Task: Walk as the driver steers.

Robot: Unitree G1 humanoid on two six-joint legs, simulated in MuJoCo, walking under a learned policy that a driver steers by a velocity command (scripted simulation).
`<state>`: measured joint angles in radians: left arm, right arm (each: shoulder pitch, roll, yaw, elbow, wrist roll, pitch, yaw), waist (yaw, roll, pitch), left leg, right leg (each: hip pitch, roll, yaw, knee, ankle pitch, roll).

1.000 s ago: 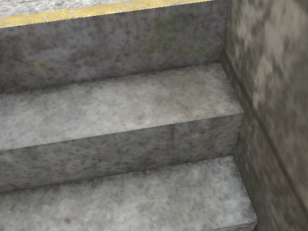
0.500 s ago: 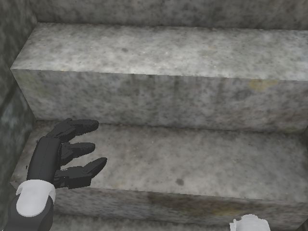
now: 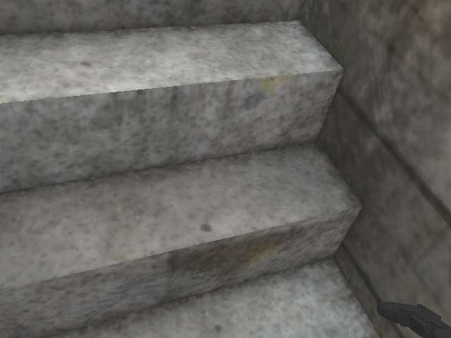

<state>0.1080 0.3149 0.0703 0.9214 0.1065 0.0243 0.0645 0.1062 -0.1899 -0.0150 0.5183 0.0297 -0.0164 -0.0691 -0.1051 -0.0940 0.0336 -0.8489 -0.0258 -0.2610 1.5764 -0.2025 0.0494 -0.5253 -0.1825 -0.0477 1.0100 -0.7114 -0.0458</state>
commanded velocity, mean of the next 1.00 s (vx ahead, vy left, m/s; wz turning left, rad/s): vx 0.49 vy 0.00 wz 0.00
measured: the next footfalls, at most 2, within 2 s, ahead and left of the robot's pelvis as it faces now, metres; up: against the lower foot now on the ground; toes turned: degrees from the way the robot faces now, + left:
left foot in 0.02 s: +0.11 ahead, +0.20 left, +0.04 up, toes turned -22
right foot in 0.48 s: -0.14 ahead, -0.12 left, -0.22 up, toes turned -3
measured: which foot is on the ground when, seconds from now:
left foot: up 0.00-0.00, down 0.02-0.38, up 0.40-0.70, down 0.72-1.00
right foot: down 0.00-0.00, up 0.02-0.46, down 0.48-0.68, up 0.70-1.00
